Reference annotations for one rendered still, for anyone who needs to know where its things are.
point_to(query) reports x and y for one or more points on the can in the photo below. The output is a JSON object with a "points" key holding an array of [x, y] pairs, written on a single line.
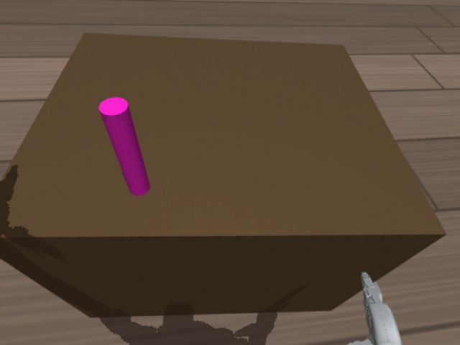
{"points": [[119, 125]]}

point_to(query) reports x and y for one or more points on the right robot hand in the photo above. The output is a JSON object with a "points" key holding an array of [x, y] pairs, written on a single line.
{"points": [[380, 320]]}

